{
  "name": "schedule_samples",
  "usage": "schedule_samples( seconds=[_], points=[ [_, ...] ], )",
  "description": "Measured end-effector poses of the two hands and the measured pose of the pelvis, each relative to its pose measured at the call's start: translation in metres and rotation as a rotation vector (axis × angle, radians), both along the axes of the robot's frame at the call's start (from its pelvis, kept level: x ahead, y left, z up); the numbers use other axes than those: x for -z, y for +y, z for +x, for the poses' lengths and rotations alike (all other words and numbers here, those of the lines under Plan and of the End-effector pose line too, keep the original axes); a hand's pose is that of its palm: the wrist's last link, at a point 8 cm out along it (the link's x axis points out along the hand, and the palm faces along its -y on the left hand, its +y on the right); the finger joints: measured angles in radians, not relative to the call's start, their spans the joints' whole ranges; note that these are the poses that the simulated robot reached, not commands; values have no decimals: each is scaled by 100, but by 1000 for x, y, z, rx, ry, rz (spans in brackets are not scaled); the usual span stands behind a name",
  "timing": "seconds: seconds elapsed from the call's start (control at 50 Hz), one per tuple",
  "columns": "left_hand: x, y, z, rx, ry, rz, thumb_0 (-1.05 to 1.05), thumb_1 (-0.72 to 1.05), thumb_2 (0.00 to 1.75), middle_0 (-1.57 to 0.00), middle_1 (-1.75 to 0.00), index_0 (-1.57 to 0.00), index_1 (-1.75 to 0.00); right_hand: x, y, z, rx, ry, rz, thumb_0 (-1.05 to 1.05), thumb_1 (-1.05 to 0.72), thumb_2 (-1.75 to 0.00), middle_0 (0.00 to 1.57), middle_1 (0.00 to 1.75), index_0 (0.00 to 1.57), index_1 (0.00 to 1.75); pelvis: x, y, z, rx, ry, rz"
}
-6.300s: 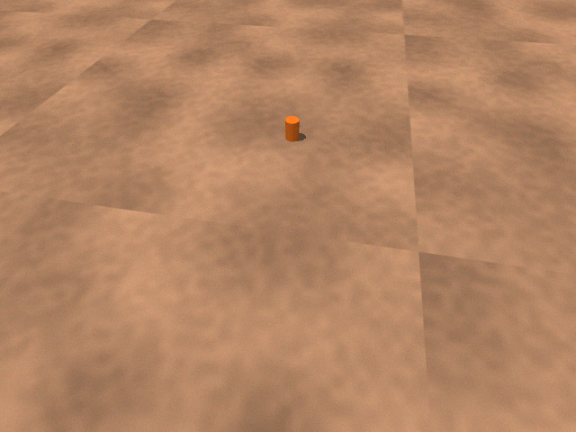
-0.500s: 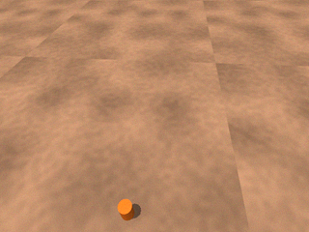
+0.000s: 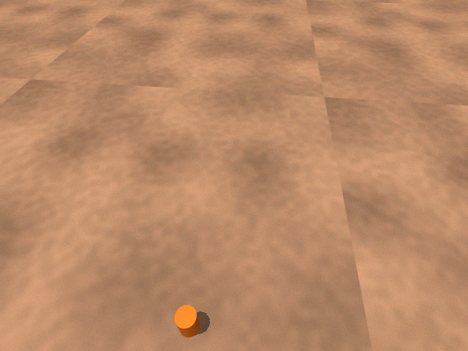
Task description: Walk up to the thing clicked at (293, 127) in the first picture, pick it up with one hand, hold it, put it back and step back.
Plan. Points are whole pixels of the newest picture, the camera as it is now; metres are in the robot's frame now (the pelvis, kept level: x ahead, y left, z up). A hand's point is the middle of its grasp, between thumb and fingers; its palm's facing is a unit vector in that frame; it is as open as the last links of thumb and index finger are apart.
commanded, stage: walk up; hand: left
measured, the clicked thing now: (187, 321) +0.38 +0.20 -0.72
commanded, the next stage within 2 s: stand in 0.80 s
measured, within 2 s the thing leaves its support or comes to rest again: neither
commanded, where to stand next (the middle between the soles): +0.03 +0.00 m, yaw -1 degrees
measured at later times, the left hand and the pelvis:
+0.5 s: hand out of the picture +0.08 +0.26 -0.16, palm faces +0.01 -0.94 -0.34, open 7.4 cm; pelvis +0.01 +0.00 +0.00, yaw +1 degrees
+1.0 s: hand out of the picture +0.09 +0.25 -0.15, palm faces +0.00 -0.94 -0.34, open 7.4 cm; pelvis +0.01 +0.00 +0.00, yaw +1 degrees
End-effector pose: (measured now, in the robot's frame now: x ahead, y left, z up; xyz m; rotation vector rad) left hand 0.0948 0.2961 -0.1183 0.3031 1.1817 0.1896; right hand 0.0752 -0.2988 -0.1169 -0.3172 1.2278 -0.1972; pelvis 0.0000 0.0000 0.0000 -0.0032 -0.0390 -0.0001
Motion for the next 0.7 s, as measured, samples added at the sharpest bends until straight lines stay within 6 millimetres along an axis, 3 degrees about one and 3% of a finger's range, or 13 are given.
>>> schedule_samples(
  seconds=[0.38, 0.7],
  points=[
    [0, 5, -25, -38, 72, 12, 0, 90, 90, -20, -30, -20, -30, 3, 8, 16, -15, 4, 22, 1, -90, -90, 20, 30, 20, 30, -2, 2, 7, -10, 5, 0],
    [-1, 3, -14, -37, 45, 10, 0, 90, 90, -20, -30, -20, -30, 3, 7, 18, -16, 2, 20, 1, -90, -90, 20, 30, 20, 30, -2, 1, 12, -14, 4, 2]
  ],
)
